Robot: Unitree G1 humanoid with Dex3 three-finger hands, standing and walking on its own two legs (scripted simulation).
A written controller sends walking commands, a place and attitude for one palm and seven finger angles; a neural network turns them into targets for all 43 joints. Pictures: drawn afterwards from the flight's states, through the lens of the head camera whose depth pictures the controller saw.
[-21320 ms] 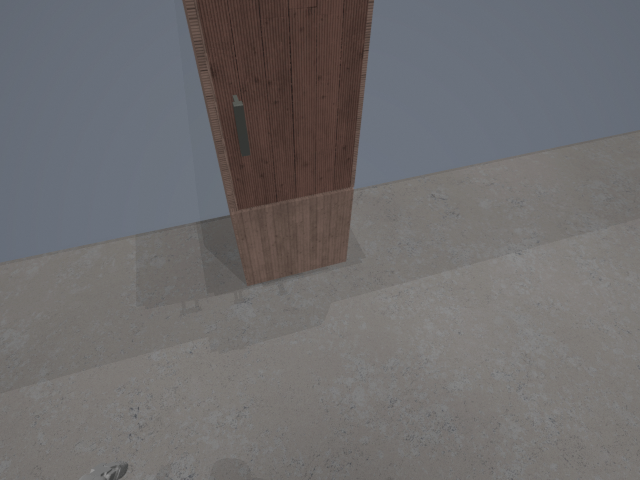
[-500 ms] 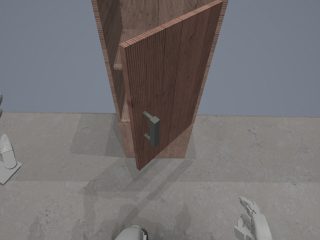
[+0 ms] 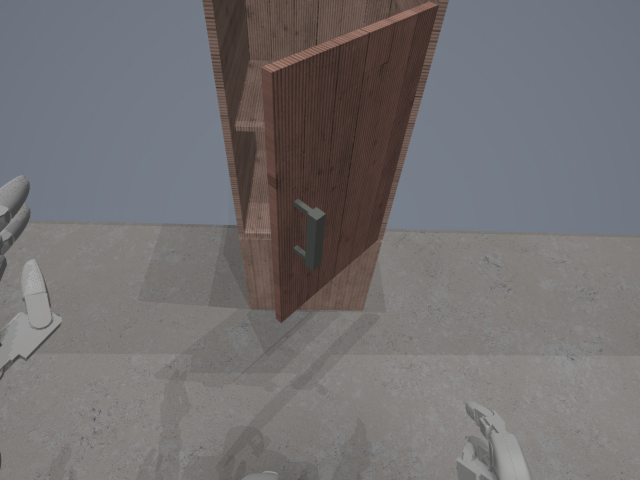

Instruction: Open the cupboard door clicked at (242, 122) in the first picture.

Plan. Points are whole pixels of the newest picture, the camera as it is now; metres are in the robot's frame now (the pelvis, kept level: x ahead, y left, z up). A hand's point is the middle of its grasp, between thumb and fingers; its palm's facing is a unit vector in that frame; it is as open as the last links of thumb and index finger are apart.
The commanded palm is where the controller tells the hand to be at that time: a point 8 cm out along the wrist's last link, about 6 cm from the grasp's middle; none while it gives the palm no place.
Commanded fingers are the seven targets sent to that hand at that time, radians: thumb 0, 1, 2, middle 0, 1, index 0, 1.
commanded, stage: stop stepping back and stand still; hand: left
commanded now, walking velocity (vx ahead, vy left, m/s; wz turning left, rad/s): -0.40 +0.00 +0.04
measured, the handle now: (306, 235) +0.51 +0.08 -0.04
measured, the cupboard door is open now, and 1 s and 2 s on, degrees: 45 45 45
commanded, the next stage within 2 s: let the arm hang, fingers relaxed in 1.30 s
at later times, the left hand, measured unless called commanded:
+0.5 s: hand out of the picture +0.10 +0.26 +0.18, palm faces +0.52 -0.77 -0.38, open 7.4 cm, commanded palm +0.04 +0.29 +0.19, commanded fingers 0.00 0.90 0.90 -0.20 -0.30 -0.20 -0.30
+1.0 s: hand out of the picture +0.06 +0.28 +0.17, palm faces +0.44 -0.78 -0.44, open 7.4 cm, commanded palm +0.00 +0.31 +0.19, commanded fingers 0.00 0.90 0.90 -0.20 -0.30 -0.20 -0.30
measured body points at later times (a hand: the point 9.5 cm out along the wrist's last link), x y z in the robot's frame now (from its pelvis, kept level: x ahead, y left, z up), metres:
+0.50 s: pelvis -0.10 -0.02 +0.01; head -0.12 -0.02 +0.46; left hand +0.06 +0.29 +0.20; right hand +0.01 -0.28 -0.09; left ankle -0.11 +0.12 -0.71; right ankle -0.13 -0.09 -0.72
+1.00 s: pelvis -0.14 +0.01 +0.02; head -0.13 +0.01 +0.47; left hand +0.03 +0.32 +0.19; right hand +0.03 -0.21 -0.07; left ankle -0.13 +0.13 -0.72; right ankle -0.13 -0.09 -0.72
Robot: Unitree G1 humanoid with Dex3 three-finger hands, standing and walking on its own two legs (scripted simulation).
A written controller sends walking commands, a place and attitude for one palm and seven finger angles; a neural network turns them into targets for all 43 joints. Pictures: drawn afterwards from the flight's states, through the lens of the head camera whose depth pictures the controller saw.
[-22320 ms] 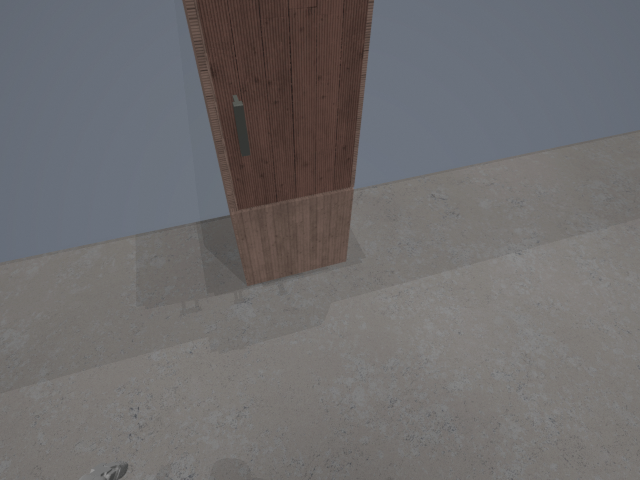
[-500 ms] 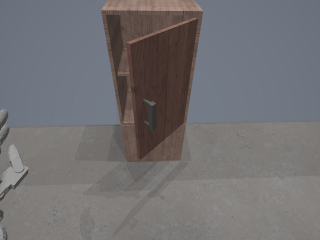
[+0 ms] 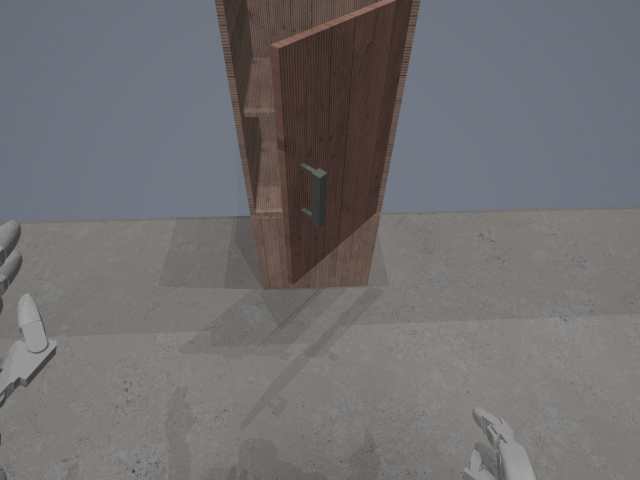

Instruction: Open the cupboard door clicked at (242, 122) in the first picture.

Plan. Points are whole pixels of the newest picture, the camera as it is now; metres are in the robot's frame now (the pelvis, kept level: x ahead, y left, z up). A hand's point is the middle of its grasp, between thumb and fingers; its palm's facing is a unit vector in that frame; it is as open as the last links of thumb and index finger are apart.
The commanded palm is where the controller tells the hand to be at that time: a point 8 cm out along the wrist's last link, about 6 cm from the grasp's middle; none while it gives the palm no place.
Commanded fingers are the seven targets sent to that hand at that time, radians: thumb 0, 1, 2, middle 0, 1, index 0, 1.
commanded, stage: stop stepping back and stand still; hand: left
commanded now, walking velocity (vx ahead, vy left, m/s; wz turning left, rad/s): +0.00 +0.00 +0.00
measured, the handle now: (312, 195) +0.65 +0.07 -0.05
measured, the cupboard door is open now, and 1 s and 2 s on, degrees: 45 45 45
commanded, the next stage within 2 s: let the arm hang, fingers relaxed in 0.30 s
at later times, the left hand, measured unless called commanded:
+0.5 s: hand (89, 398) +0.19 +0.28 +0.03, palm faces +0.20 -0.84 -0.50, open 7.4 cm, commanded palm none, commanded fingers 0.00 0.90 0.90 -0.20 -0.30 -0.20 -0.30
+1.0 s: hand out of the picture -0.05 +0.19 -0.17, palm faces +0.05 -0.97 -0.23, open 7.3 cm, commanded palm none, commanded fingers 0.00 0.90 0.90 -0.20 -0.30 -0.20 -0.30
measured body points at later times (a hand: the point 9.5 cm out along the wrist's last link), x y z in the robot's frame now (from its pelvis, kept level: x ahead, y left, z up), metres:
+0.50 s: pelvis -0.02 +0.02 -0.01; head +0.00 -0.01 +0.44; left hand +0.18 +0.32 +0.06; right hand +0.15 -0.23 -0.12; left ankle +0.01 +0.12 -0.74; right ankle +0.01 -0.10 -0.74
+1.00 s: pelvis -0.01 +0.00 +0.00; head +0.02 -0.01 +0.45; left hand -0.05 +0.24 -0.15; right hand -0.04 -0.23 -0.16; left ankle +0.01 +0.12 -0.74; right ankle +0.01 -0.10 -0.74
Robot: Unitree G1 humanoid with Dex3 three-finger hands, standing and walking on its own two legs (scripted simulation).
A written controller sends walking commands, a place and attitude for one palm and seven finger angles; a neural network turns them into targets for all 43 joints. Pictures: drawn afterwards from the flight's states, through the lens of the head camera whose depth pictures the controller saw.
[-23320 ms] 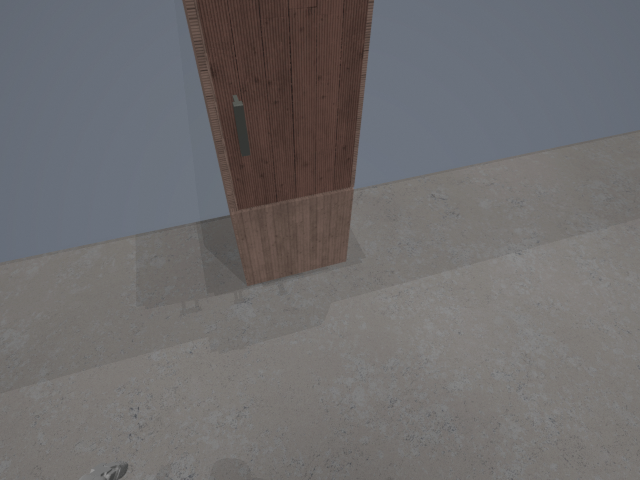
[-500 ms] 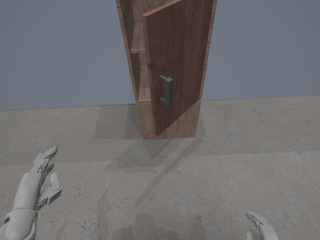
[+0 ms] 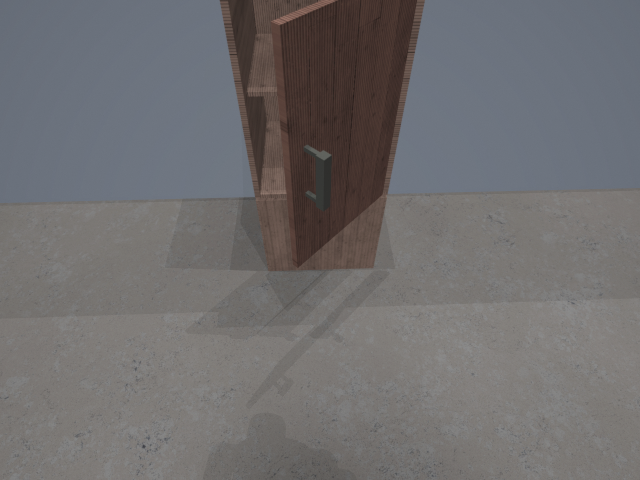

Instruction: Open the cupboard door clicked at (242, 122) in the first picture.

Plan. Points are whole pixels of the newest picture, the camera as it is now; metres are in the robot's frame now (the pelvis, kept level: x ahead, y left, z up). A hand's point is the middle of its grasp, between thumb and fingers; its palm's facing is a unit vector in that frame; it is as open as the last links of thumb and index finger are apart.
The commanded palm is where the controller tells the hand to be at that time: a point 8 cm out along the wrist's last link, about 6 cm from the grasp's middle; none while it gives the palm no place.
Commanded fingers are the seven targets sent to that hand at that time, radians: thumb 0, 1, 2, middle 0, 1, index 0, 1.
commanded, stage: let the arm hang, fingers relaxed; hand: left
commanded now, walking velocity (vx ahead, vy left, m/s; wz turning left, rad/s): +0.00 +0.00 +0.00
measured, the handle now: (316, 178) +0.66 +0.05 -0.05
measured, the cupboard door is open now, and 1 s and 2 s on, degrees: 45 45 45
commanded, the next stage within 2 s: look to check the result in 0.50 s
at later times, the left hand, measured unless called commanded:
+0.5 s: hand out of the picture +0.03 +0.17 -0.17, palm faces +0.03 -0.98 -0.20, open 7.3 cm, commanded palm none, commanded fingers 0.00 0.90 0.90 -0.20 -0.30 -0.20 -0.30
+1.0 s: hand out of the picture +0.03 +0.16 -0.17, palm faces +0.04 -0.98 -0.20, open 7.4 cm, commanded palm none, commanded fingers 0.00 0.90 0.90 -0.20 -0.30 -0.20 -0.30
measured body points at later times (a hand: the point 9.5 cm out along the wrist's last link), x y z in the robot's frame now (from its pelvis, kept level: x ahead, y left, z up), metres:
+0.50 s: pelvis +0.02 +0.00 +0.00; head +0.03 -0.01 +0.45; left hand +0.02 +0.22 -0.16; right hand -0.01 -0.21 -0.16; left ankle +0.03 +0.12 -0.74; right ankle +0.02 -0.10 -0.74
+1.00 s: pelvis +0.03 -0.01 +0.00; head +0.05 -0.02 +0.45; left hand +0.03 +0.22 -0.15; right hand +0.03 -0.23 -0.16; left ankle +0.03 +0.12 -0.74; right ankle +0.02 -0.10 -0.74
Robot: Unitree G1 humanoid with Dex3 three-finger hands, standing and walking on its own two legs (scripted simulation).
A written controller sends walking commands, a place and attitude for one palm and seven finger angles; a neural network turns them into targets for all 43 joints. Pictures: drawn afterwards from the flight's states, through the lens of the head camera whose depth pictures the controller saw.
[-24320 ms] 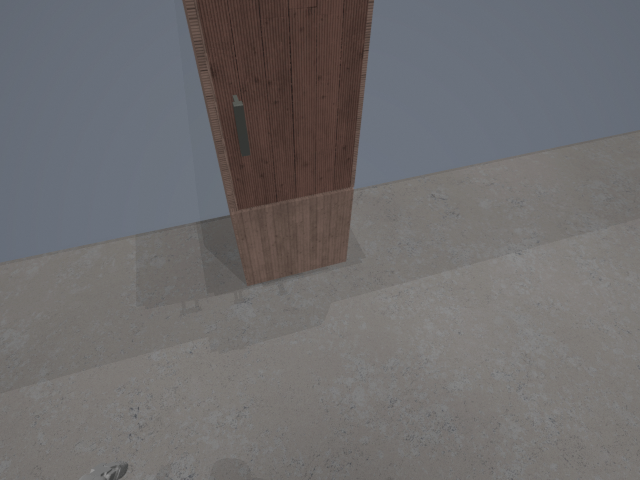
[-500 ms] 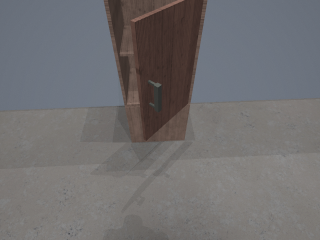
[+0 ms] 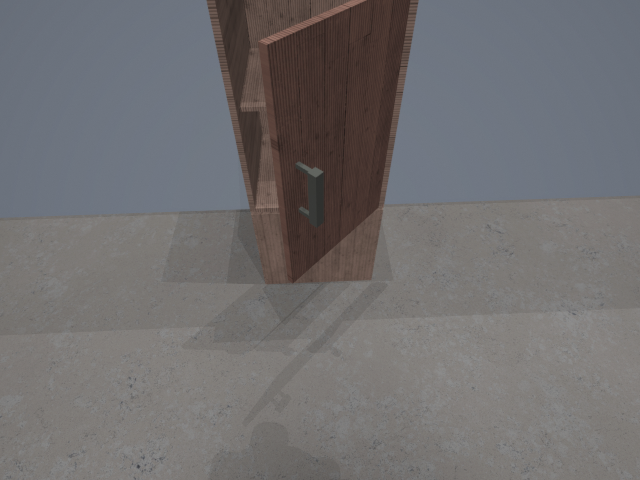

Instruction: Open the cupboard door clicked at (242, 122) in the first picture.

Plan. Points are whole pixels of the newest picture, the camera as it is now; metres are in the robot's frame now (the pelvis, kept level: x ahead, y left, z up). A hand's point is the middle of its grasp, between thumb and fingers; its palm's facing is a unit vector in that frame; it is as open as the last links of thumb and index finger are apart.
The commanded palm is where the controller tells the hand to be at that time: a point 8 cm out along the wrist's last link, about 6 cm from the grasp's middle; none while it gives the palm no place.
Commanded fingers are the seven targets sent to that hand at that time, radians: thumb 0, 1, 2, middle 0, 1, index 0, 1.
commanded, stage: look to check the result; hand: left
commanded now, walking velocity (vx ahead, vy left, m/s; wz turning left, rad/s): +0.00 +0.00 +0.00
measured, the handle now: (308, 194) +0.63 +0.07 -0.06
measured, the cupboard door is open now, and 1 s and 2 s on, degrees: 45 45 45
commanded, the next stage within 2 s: walk to a spot facing it in 0.10 s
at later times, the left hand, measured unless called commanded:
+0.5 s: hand out of the picture +0.03 +0.18 -0.18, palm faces -0.03 -0.98 -0.21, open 7.4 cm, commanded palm none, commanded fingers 0.00 0.90 0.90 -0.20 -0.30 -0.20 -0.30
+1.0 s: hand out of the picture +0.11 +0.14 -0.16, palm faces -0.29 -0.92 -0.27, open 7.4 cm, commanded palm none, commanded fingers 0.00 0.90 0.90 -0.20 -0.30 -0.20 -0.30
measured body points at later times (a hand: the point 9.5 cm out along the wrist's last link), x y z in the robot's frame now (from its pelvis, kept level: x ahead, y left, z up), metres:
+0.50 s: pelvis +0.00 +0.00 -0.01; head +0.03 -0.01 +0.44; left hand +0.03 +0.23 -0.16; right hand +0.00 -0.24 -0.17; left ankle -0.01 +0.13 -0.74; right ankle -0.01 -0.09 -0.74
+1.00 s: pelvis +0.00 -0.04 +0.00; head +0.05 -0.08 +0.44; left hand +0.13 +0.18 -0.14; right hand +0.03 -0.32 -0.15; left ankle +0.03 +0.12 -0.69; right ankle -0.03 -0.11 -0.74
